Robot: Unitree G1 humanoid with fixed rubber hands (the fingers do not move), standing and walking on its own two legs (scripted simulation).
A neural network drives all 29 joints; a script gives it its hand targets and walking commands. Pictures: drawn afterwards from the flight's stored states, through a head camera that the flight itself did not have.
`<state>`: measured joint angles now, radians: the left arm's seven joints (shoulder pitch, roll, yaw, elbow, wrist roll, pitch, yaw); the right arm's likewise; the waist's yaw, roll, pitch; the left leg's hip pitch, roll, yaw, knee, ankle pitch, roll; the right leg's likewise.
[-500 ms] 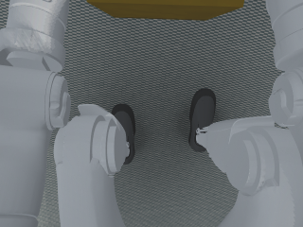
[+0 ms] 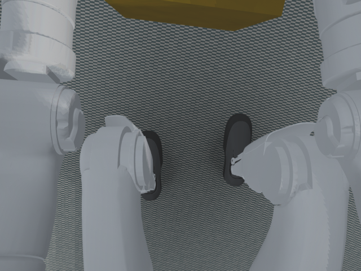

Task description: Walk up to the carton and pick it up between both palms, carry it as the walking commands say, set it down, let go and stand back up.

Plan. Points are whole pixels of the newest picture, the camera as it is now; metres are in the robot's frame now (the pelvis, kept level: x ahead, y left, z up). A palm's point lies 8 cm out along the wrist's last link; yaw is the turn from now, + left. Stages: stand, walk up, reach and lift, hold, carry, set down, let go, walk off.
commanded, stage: reach and lift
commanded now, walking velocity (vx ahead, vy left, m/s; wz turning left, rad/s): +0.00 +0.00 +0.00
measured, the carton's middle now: out of the picture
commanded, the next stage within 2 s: none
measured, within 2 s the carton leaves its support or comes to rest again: neither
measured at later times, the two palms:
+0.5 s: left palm out of the picture +0.58 +0.17 -0.05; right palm out of the picture +0.57 -0.16 -0.06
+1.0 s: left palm out of the picture +0.56 +0.16 +0.02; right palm out of the picture +0.55 -0.16 +0.00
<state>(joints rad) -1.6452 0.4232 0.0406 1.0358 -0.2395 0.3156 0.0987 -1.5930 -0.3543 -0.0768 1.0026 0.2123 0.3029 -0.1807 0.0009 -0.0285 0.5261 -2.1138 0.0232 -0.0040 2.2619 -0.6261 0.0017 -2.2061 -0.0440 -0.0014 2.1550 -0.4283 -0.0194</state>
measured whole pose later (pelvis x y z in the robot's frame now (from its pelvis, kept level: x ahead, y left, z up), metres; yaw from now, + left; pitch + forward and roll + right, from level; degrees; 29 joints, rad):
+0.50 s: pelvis -0.01 +0.00 +0.03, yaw +0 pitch +25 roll +0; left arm -1.56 0.35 0.19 0.91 -0.14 0.39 0.11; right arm -1.52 -0.31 -0.14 0.87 0.11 0.42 -0.21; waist 0.00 -0.01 0.53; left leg -1.97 0.02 0.00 2.16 -0.63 0.00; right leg -2.06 -0.04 0.00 2.07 -0.44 -0.02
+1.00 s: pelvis -0.01 +0.00 +0.08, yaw +1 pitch +21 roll +1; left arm -1.46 0.29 0.26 0.79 -0.09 0.44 0.10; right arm -1.42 -0.28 -0.18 0.75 0.06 0.49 -0.20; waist 0.00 0.00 0.52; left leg -1.77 0.01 0.00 2.01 -0.60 -0.01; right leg -1.86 -0.04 0.00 1.93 -0.44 -0.02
